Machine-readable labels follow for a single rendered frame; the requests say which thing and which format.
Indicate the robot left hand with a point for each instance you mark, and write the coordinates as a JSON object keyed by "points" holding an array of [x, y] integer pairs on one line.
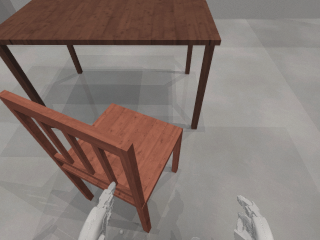
{"points": [[99, 217]]}

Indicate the chair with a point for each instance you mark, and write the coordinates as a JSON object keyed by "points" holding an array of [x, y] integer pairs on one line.
{"points": [[121, 146]]}

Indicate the table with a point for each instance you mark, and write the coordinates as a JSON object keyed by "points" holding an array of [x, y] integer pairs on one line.
{"points": [[112, 22]]}

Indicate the robot right hand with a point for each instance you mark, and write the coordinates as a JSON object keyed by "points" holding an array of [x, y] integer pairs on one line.
{"points": [[257, 228]]}

